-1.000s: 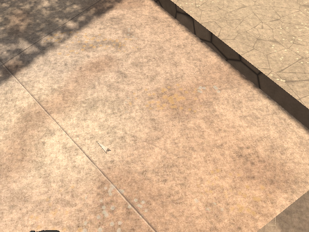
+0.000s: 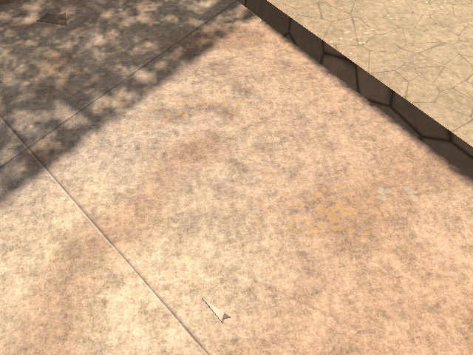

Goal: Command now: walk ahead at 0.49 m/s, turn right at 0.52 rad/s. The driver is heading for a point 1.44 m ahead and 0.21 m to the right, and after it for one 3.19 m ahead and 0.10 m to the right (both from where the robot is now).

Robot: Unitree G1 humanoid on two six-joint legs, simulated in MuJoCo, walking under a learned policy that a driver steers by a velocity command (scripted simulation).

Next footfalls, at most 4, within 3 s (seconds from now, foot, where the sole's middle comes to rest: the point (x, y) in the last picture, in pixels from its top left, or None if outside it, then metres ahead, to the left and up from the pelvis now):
0.18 right None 0.27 -0.10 -0.77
0.66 left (233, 327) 0.59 0.01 -0.77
1.12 right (323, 275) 0.74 -0.27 -0.77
1.62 left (236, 202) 1.04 -0.02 -0.77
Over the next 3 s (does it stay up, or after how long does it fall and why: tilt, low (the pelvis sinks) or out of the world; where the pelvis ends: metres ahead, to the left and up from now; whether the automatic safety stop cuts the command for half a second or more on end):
stays up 1.45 -0.14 0.00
